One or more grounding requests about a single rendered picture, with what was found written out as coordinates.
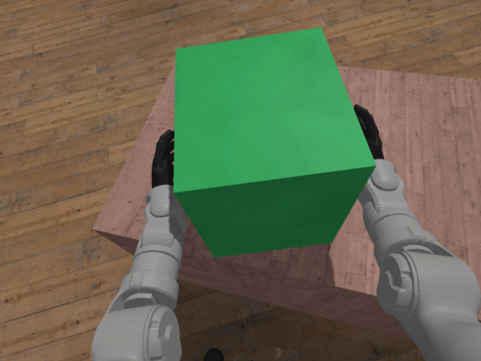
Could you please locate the robot right forearm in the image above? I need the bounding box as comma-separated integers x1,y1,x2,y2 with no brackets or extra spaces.
358,159,481,316

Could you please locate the pedestal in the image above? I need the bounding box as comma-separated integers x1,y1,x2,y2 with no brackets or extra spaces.
92,64,481,341

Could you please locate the robot left upper arm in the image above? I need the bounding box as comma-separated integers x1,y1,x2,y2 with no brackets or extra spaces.
92,304,182,361

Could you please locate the robot left forearm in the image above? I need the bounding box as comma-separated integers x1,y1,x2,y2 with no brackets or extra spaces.
91,185,188,357

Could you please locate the right robot hand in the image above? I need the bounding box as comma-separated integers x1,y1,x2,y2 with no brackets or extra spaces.
354,105,384,159

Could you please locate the left robot hand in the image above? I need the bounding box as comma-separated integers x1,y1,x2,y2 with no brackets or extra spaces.
152,129,174,188

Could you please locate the robot right upper arm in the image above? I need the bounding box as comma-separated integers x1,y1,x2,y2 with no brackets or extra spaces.
377,250,481,361

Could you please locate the carton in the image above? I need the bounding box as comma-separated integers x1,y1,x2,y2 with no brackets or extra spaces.
174,27,377,258

